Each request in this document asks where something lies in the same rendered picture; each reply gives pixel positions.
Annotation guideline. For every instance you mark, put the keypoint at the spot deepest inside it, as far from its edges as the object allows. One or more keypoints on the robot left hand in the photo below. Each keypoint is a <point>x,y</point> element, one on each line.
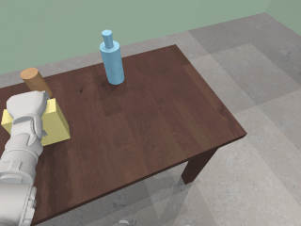
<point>32,102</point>

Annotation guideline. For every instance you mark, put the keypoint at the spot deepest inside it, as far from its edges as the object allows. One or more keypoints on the sponge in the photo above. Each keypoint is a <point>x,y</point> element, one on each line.
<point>53,122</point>

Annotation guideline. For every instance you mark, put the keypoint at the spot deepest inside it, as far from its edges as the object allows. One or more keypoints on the table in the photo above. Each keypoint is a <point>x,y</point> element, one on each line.
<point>163,114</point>

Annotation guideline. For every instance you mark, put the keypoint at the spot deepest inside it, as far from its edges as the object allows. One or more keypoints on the left robot shin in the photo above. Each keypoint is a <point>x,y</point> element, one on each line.
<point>124,221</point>

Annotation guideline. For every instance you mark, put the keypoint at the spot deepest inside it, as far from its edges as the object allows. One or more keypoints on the left robot forearm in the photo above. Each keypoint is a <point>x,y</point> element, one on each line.
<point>22,151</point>

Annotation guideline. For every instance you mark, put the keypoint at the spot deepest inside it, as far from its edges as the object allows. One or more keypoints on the robot left upper arm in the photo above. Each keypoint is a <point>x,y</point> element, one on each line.
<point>17,204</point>

